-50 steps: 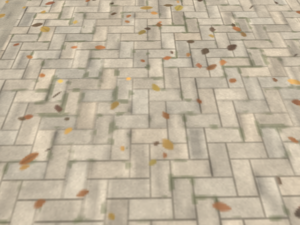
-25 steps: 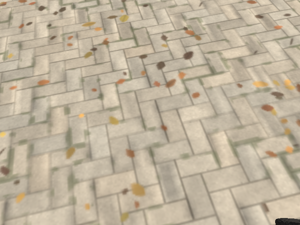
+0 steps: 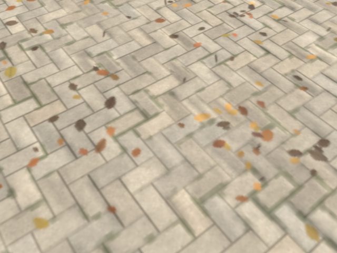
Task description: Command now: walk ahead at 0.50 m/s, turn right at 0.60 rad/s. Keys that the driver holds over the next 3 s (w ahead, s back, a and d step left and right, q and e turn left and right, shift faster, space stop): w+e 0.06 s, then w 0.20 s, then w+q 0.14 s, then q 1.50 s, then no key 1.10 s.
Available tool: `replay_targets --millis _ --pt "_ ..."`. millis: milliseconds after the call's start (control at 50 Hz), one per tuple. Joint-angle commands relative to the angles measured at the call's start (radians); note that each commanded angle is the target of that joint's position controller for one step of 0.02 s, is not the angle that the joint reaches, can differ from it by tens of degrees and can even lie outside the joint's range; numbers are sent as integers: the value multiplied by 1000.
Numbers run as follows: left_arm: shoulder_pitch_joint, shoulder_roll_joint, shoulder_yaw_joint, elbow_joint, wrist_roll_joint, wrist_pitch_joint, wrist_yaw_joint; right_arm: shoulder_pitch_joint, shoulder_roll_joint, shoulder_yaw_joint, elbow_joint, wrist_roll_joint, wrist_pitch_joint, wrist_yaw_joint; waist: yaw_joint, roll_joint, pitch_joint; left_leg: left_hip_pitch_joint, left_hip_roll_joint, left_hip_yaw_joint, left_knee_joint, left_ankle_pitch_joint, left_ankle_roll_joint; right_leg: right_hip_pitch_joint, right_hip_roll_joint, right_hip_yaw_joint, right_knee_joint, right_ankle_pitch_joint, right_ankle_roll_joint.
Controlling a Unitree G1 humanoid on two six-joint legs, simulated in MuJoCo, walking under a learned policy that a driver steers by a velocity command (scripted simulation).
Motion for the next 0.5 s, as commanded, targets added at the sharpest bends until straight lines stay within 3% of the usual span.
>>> replay_targets --millis 20,80,140,180,200,220,240,260,280,300,320,340,360,400,420,460,500 --pt "-36 19 -3 -76 1 -15 -16 -77 -160 -35 -72 3 -11 -7 18 114 -8 40 269 -109 -146 260 148 -29 -26 0 -137 157 1" --pt "-140 -1 -14 -108 3 -23 -34 -27 -179 -38 -50 12 2 -11 -24 101 21 66 269 -41 -139 270 130 12 -3 -53 -278 220 -13" --pt "-198 1 -17 -140 1 -26 -45 24 -202 -43 -21 30 17 -4 -27 105 48 137 306 -31 -118 321 126 32 25 -77 -366 136 -45" --pt "-179 30 -4 -146 8 -27 -49 22 -228 -48 -10 40 29 -5 11 128 27 184 323 -11 -35 565 115 108 69 -111 -407 38 -82" --pt "-112 59 11 -133 14 -26 -47 14 -242 -50 -7 44 34 -8 63 144 -23 189 315 12 71 735 100 222 104 -136 -435 17 -105" --pt "40 100 37 -87 14 -24 -42 5 -233 -42 -4 44 40 -13 150 132 -109 133 282 52 248 815 74 447 145 -158 -499 89 -135" --pt "205 166 66 -43 13 -18 -26 12 -194 -23 -16 26 37 -18 219 87 -208 -73 243 67 496 616 32 749 79 -45 -471 143 -171" --pt "244 286 82 -30 14 -19 -16 108 -66 23 -65 -6 18 -6 135 -180 -330 -500 79 41 892 -187 -37 1091 -208 480 -521 17 -339" --pt "266 210 55 -49 16 -28 -17 66 -122 16 -41 26 -9 4 183 -119 -459 -589 38 -177 1056 -404 -31 1108 -303 709 -657 -20 -388" --pt "217 156 36 -36 24 -38 -22 -31 -178 -3 -72 67 -18 10 193 -73 -306 -673 84 -198 1086 -343 -17 1005 -269 524 -667 58 -336" --pt "162 128 26 -30 21 -46 -22 -67 -164 3 -80 64 -20 8 158 -36 -206 -662 130 -191 1020 -259 -5 862 -223 375 -670 136 -295" --pt "102 93 16 -25 23 -51 -23 -81 -158 0 -74 42 -15 4 121 -7 -140 -623 161 -189 949 -197 -9 732 -187 281 -698 191 -268" --pt "61 61 6 -27 31 -59 -24 -54 -158 -5 -62 35 0 4 84 -25 -113 -554 184 -203 912 -149 -12 638 -162 214 -736 225 -253" --pt "32 58 8 -14 35 -79 -24 2 -121 -1 -38 39 32 5 46 -25 -92 -485 185 -212 881 -95 -27 541 -156 144 -813 223 -256" --pt "19 63 10 -4 38 -89 -22 0 -110 -1 -37 36 44 0 34 -13 -61 -486 176 -217 857 -73 -39 507 -157 96 -834 313 -255" --pt "7 73 13 18 48 -97 -11 -28 -98 -1 -49 26 54 -8 26 1 -21 -510 154 -229 775 -1 -63 482 -144 -12 -837 503 -236" --pt "-14 75 12 27 50 -93 3 -53 -80 4 -59 18 50 -3 26 -11 -16 -475 136 -200 623 141 -68 471 -99 -128 -829 566 -199"
Next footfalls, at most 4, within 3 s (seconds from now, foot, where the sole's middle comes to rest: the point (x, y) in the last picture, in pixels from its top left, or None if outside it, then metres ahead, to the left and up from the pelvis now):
0.24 right None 0.29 -0.17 -0.78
0.72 left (156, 237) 0.54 0.04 -0.78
1.16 right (213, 228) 0.56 -0.19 -0.78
1.58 left None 0.42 0.03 -0.78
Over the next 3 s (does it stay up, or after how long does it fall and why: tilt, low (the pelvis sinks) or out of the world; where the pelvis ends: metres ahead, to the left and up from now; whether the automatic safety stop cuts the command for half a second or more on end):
stays up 0.43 -0.07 -0.01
